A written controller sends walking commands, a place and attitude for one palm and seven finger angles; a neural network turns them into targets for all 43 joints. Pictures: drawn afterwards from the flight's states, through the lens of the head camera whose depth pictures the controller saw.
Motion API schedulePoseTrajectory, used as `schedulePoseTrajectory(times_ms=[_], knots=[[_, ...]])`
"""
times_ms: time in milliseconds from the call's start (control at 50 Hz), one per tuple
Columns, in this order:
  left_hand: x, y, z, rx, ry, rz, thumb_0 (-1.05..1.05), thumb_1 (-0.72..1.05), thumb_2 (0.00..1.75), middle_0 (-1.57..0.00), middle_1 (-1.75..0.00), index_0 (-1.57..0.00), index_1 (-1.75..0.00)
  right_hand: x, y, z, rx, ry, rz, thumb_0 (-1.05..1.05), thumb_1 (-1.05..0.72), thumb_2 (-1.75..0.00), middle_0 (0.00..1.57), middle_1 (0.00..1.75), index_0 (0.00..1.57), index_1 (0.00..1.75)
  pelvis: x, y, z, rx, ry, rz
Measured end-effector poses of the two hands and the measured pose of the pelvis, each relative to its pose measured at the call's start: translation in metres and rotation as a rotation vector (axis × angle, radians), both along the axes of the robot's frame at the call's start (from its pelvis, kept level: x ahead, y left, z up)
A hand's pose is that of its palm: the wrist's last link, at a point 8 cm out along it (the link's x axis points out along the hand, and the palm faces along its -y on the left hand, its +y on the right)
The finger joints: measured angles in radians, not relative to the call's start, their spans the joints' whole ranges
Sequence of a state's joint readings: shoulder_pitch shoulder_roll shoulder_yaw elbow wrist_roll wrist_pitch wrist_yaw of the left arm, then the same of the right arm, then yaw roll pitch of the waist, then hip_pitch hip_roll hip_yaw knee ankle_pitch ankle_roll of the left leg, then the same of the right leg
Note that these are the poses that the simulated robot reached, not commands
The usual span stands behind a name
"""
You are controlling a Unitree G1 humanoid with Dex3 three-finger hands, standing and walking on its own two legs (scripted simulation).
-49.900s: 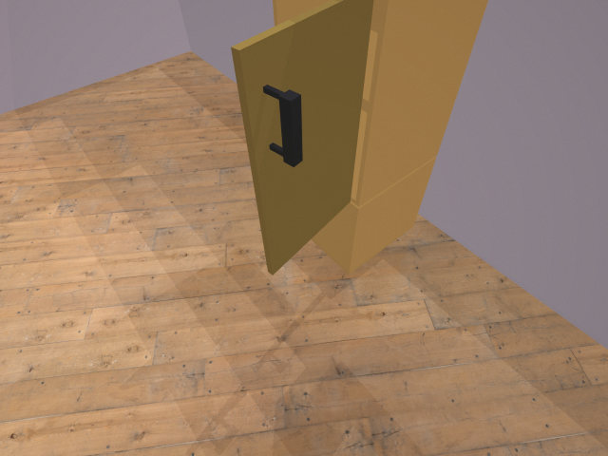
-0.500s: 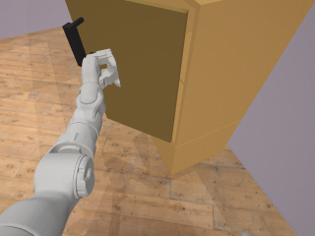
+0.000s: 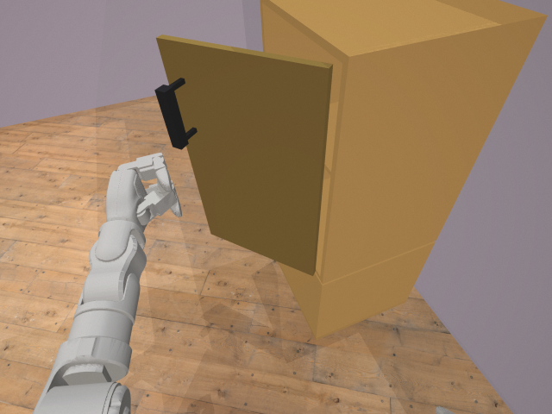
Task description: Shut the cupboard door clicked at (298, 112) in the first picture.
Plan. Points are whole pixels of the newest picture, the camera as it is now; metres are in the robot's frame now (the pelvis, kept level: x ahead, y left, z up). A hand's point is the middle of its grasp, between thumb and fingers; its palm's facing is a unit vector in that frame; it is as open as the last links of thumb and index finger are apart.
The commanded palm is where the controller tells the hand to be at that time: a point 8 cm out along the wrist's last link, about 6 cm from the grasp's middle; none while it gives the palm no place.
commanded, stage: draw the hand back to the body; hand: left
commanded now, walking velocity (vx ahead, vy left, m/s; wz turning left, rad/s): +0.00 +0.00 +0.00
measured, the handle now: (179, 113) +0.67 +0.22 +0.12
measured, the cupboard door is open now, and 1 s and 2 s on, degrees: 41 41 41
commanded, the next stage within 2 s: step back with the hand held close in 1.08 s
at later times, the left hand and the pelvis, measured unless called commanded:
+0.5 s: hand (68, 268) +0.25 +0.25 +0.16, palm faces +0.39 -0.87 -0.30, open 4.5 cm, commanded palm +0.20 +0.29 +0.18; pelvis +0.01 +0.01 +0.01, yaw +2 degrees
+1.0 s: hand (15, 307) +0.20 +0.28 +0.17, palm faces +0.51 -0.78 -0.38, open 7.3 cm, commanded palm +0.15 +0.31 +0.18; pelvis +0.02 +0.01 +0.01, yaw +2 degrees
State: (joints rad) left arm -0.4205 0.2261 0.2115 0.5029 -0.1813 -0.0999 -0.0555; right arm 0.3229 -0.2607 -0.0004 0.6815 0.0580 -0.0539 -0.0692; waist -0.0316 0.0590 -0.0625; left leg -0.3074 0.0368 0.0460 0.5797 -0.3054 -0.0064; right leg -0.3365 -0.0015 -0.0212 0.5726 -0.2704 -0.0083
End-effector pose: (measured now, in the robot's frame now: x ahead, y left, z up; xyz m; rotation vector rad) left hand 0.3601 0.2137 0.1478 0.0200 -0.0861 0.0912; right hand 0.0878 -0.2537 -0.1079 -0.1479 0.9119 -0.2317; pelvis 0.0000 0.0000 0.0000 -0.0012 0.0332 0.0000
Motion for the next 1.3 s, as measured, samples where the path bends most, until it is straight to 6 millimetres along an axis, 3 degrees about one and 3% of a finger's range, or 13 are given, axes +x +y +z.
schedulePoseTrajectory(times_ms=[160, 300, 500, 760, 840, 1040, 1300], knots=[[-0.057, 0.022, 0.008, 0.169, -0.032, 0.092, 0.02, 0.9, 0.9, -1.16, -1.34, -1.16, -1.34, 0.074, 0.02, 0.037, -0.002, -0.215, 0.087, 0.01, -0.9, -0.9, 0.2, 0.3, 0.2, 0.29, -0.002, 0.002, 0.008, 0.006, -0.067, 0.01], [-0.102, 0.045, 0.011, 0.224, -0.042, 0.19, 0.02, 0.9, 0.9, -0.99, -1.15, -0.99, -1.15, 0.107, 0.043, 0.052, 0.007, -0.274, 0.179, 0.01, -0.9, -0.9, 0.2, 0.3, 0.2, 0.29, 0.003, 0.004, 0.012, 0.003, -0.1, 0.024], [-0.149, 0.073, 0.025, 0.307, -0.048, 0.305, 0.02, 0.89, 0.9, -0.72, -0.86, -0.72, -0.86, 0.108, 0.061, 0.039, 0.047, -0.217, 0.219, 0.01, -0.9, -0.9, 0.2, 0.3, 0.2, 0.3, 0.014, 0.008, 0.014, 0.002, -0.114, 0.031], [-0.209, 0.101, 0.039, 0.444, -0.009, 0.443, 0.02, 0.89, 0.9, -0.37, -0.47, -0.37, -0.47, 0.102, 0.047, 0.03, 0.023, -0.193, 0.186, 0.02, -0.9, -0.9, 0.2, 0.3, 0.2, 0.29, 0.022, 0.008, 0.012, -0.001, -0.111, 0.03], [-0.215, 0.103, 0.039, 0.439, -0.016, 0.476, 0.02, 0.89, 0.9, -0.29, -0.39, -0.29, -0.39, 0.105, 0.044, 0.032, 0.005, -0.203, 0.199, 0.02, -0.9, -0.9, 0.2, 0.3, 0.2, 0.29, 0.02, 0.008, 0.012, 0.0, -0.113, 0.038], [-0.204, 0.093, 0.036, 0.408, -0.036, 0.432, 0.02, 0.89, 0.9, -0.22, -0.31, -0.22, -0.31, 0.112, 0.045, 0.042, 0.004, -0.258, 0.195, 0.02, -0.9, -0.9, 0.2, 0.3, 0.2, 0.29, 0.019, 0.005, 0.013, 0.001, -0.115, 0.031], [-0.204, 0.097, 0.042, 0.459, -0.049, 0.422, 0.01, 0.89, 0.9, -0.21, -0.3, -0.22, -0.3, 0.101, 0.043, 0.036, 0.013, -0.21, 0.181, 0.01, -0.9, -0.9, 0.2, 0.3, 0.2, 0.3, 0.015, 0.006, 0.012, -0.015, -0.074, 0.036]])
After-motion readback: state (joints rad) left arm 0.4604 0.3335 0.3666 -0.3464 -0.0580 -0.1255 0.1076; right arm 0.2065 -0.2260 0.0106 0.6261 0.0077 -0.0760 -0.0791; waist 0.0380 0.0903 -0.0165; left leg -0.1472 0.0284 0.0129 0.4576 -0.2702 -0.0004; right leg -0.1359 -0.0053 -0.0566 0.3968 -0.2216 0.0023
